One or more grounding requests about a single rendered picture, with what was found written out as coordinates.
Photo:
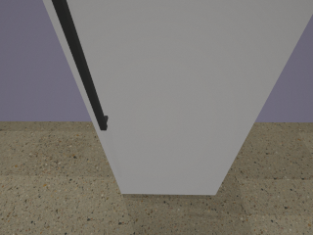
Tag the handle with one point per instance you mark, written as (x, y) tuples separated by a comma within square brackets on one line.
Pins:
[(67, 24)]

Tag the fridge door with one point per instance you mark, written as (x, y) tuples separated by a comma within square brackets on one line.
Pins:
[(181, 81)]

